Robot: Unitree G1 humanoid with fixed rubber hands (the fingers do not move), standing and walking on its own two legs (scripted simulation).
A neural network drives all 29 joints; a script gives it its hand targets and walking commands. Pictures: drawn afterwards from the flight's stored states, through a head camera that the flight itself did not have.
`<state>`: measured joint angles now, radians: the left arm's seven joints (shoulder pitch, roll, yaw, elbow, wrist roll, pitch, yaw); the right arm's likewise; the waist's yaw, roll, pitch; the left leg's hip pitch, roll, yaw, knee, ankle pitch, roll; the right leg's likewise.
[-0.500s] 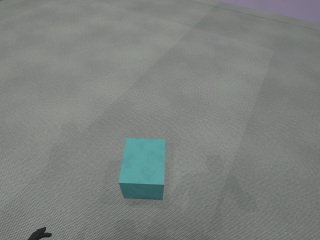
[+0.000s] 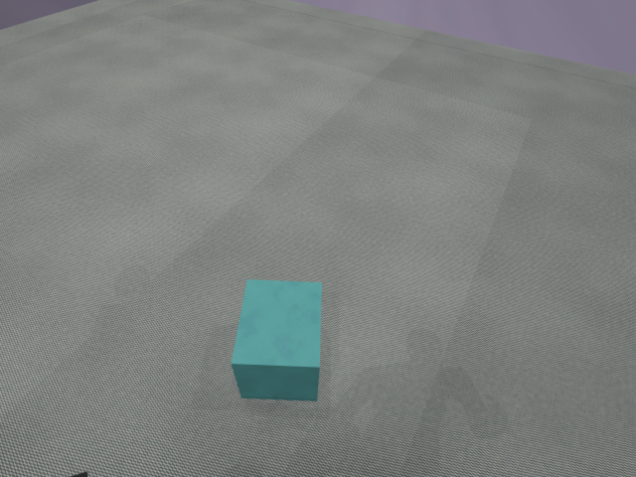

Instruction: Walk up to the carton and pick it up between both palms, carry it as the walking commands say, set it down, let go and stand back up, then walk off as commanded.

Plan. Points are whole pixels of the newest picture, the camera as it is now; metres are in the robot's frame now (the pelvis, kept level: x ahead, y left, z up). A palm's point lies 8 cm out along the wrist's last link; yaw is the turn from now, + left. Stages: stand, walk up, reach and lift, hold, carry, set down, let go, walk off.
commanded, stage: walk up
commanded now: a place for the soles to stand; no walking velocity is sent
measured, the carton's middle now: (281, 340) +0.65 +0.11 -0.62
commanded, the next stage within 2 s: none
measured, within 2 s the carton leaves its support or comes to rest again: neither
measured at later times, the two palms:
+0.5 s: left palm out of the picture +0.11 +0.32 -0.09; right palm out of the picture +0.09 -0.36 -0.06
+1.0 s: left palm out of the picture +0.07 +0.33 -0.08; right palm out of the picture +0.11 -0.35 -0.07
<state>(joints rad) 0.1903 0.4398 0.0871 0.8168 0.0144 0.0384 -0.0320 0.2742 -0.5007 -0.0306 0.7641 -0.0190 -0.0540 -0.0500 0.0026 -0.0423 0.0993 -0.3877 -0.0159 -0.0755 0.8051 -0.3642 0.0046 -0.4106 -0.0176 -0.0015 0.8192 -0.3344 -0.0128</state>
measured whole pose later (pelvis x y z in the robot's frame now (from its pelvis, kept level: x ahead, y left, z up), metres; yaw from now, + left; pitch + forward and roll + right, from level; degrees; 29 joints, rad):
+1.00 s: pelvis +0.03 -0.01 +0.01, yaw +0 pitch -3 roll +1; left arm 0.33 0.44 0.10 0.82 0.01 -0.07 0.01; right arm 0.28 -0.50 -0.03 0.77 -0.02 0.00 0.02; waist 0.01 -0.02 0.10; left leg -0.43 -0.03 -0.07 1.07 -0.45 0.03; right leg -0.36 -0.01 0.00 0.77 -0.36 -0.02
